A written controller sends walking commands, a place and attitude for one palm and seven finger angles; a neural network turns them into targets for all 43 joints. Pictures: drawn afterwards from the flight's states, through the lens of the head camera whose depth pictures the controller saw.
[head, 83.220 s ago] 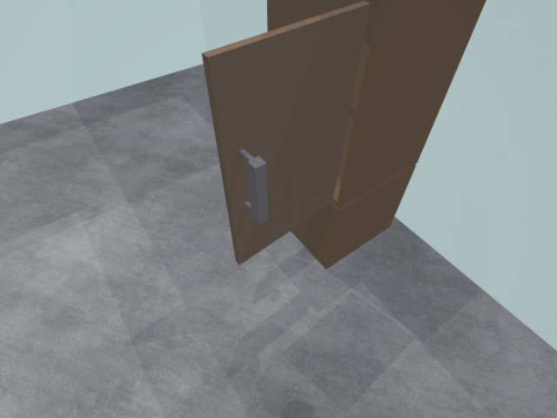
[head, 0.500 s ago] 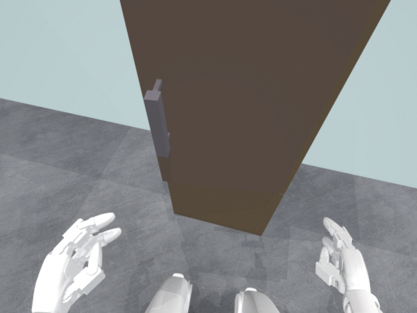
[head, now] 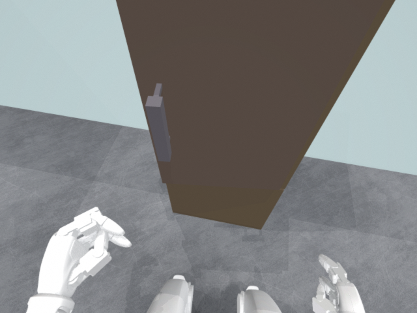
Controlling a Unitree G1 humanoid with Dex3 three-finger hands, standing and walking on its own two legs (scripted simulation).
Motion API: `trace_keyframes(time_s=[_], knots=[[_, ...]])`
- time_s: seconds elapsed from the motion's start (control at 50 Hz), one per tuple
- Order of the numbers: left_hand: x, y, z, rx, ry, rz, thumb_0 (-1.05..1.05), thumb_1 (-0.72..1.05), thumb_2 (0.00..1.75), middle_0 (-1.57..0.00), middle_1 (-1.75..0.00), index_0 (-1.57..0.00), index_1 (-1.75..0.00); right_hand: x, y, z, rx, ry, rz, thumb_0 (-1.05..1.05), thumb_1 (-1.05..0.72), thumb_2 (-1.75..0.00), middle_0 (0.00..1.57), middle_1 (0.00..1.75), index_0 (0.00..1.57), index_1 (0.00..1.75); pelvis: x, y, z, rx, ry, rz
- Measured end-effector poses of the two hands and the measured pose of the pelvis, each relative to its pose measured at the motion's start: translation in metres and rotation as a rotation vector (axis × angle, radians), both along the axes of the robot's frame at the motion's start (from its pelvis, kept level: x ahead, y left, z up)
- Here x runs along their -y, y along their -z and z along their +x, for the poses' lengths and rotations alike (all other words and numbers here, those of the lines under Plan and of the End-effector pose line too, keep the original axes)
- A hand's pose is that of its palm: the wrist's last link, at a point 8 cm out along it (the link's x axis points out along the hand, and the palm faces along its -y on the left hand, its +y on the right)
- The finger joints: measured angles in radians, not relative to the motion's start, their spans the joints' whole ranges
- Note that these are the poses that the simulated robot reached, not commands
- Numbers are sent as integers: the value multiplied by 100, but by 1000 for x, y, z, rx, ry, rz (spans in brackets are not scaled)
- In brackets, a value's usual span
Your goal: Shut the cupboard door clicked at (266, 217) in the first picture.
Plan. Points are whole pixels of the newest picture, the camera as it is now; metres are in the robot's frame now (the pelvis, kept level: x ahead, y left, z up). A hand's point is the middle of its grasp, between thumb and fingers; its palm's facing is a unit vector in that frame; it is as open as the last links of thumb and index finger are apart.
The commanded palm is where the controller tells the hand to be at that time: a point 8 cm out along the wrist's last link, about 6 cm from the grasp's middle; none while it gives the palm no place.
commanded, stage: raise the hand and make a fist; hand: left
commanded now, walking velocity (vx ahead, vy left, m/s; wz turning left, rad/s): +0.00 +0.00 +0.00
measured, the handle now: (162, 124) +0.47 +0.14 +0.07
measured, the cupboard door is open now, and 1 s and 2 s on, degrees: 8 8 8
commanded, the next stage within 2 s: bring the fist close to the handle in 0.94 s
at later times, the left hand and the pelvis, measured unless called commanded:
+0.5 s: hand (101, 239) +0.23 +0.19 +0.07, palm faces +0.01 -1.00 -0.04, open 3.1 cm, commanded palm +0.21 +0.24 +0.07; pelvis +0.01 +0.00 +0.01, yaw +0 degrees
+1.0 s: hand (112, 236) +0.23 +0.17 +0.07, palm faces +0.01 -1.00 -0.05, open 3.1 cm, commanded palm +0.21 +0.23 +0.07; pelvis +0.01 -0.01 +0.01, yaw +0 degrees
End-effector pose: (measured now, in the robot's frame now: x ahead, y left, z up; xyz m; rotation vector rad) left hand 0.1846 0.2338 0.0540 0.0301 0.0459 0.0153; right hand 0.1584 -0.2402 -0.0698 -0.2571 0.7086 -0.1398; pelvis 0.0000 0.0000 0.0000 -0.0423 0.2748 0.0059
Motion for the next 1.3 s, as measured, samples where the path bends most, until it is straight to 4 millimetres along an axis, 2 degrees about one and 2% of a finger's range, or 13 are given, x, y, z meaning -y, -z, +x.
trace_keyframes(time_s=[0.18, 0.3, 0.44, 0.74, 0.88, 1.12, 1.3], knots=[[-5, -8, 5, 18, -8, 3, 1, 90, 90, -108, -127, -109, -127, -16, -18, 29, 71, -46, 5, 2, -90, -90, 20, 30, 20, 29, -5, -4, 3, 10, -6, -9], [-8, -11, 9, 9, -6, 6, 1, 90, 90, -119, -138, -120, -138, -27, -23, 38, 85, -80, 29, 2, -90, -90, 21, 30, 20, 30, -4, -8, 5, 15, -11, -12], [-10, -14, 16, 12, -3, 9, 1, 90, 90, -127, -146, -127, -147, -25, -21, 34, 59, -81, 35, 2, -90, -90, 21, 30, 20, 30, -1, -10, 8, 20, -12, -12], [-1, -18, 27, 11, 10, 7, 1, 90, 90, -129, -149, -130, -150, 2, -15, 13, 2, -19, 20, 2, -90, -90, 21, 30, 20, 30, 8, -13, 11, 22, -2, 5], [6, -18, 26, 21, 10, 11, 1, 90, 90, -129, -150, -130, -150, 7, -13, 15, 8, -18, 22, 2, -90, -90, 20, 30, 20, 29, 12, -12, 10, 22, -1, 11], [12, -20, 24, 31, 13, 9, 1, 90, 90, -130, -150, -130, -150, 3, -12, 24, 34, -40, 46, 2, -90, -90, 20, 30, 20, 29, 15, -11, 8, 27, -5, 14], [25, -16, 54, 57, 43, -6, 1, 90, 90, -130, -150, -130, -150, 3, -6, 18, 11, -37, 43, 2, -90, -90, 21, 30, 20, 30, 15, -8, 4, 23, -5, 13]])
